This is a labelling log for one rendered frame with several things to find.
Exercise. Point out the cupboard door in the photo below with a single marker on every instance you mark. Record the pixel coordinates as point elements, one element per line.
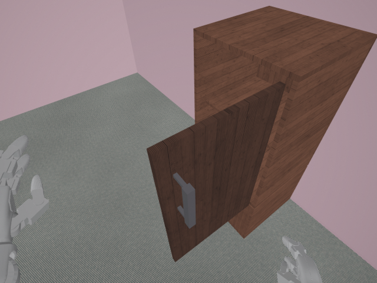
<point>220,157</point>

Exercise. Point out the right robot hand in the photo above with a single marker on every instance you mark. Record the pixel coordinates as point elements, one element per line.
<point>304,269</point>

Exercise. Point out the handle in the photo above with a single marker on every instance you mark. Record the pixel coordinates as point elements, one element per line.
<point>189,201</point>

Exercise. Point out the left robot forearm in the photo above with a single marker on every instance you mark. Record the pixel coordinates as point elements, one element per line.
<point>9,271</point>

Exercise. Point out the left robot hand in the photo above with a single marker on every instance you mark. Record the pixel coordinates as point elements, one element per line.
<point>12,167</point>

